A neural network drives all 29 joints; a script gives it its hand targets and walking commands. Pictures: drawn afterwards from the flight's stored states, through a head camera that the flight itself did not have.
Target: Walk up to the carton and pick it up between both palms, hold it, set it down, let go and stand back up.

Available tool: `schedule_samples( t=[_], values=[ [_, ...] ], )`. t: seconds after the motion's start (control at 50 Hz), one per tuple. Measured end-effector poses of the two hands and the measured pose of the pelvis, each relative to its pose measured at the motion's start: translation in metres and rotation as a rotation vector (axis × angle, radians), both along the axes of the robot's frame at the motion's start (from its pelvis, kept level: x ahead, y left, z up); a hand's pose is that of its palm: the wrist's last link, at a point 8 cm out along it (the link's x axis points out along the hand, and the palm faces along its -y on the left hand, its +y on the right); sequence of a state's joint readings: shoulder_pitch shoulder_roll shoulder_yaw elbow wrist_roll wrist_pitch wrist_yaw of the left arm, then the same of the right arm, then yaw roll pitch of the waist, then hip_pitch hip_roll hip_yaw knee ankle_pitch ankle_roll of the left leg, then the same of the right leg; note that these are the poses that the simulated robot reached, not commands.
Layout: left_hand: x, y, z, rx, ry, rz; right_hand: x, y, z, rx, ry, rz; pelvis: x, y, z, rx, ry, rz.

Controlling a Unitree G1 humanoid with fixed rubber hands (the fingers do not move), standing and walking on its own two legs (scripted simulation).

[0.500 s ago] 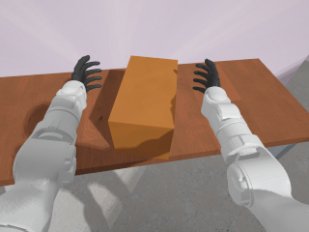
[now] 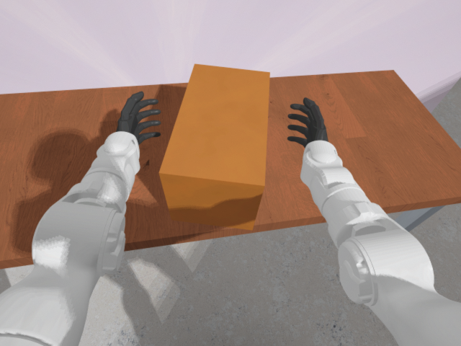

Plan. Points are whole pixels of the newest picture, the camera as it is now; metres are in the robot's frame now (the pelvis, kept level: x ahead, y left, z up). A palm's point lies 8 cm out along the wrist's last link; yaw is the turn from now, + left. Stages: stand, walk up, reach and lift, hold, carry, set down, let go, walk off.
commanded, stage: reach and lift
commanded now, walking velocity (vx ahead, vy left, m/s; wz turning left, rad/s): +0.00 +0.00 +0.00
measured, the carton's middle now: (222, 143) +0.50 -0.02 +0.02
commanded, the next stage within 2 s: none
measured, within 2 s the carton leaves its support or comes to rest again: neither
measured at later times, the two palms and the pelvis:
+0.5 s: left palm (145, 142) +0.47 +0.13 +0.07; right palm (296, 150) +0.42 -0.15 +0.08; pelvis +0.00 +0.00 +0.00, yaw +0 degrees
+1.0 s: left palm (149, 144) +0.47 +0.12 +0.07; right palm (293, 155) +0.42 -0.14 +0.07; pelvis +0.00 +0.00 +0.00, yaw +0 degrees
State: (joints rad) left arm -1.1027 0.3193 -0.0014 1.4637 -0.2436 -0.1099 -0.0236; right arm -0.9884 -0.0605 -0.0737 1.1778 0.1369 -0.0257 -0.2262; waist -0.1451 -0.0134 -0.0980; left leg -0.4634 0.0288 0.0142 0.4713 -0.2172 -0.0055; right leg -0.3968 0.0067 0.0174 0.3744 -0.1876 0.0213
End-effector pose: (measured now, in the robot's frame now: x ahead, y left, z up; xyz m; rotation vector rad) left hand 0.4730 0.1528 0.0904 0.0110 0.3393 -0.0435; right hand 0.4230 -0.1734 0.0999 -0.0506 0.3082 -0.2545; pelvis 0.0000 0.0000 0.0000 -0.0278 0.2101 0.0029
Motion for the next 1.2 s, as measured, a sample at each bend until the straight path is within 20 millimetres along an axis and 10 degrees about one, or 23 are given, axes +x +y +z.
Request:
schedule_samples(
  t=[1.2],
  values=[
    [-0.005, -0.031, -0.024, -0.016, -0.047, -0.059, -0.005, 0.034, -0.027, -0.028, -0.092, 0.042, -0.003, -0.005, -0.001, 0.007, 0.081, -0.001]
  ],
)
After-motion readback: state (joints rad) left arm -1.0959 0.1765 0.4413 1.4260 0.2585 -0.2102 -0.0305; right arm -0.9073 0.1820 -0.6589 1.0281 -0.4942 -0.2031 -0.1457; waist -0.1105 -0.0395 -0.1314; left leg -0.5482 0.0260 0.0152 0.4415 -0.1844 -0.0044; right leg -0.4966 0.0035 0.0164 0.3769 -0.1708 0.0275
